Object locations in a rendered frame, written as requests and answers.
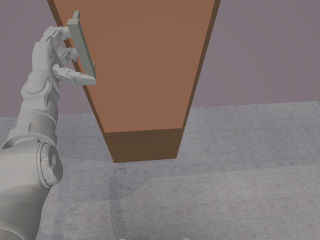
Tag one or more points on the handle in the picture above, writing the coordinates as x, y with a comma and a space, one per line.
80, 44

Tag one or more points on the robot left hand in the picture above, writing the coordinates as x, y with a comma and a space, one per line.
46, 58

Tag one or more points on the left robot upper arm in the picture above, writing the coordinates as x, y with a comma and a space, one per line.
27, 174

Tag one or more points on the cupboard door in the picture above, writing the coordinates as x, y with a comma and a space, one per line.
146, 55

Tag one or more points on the left robot forearm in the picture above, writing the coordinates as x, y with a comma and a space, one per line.
37, 120

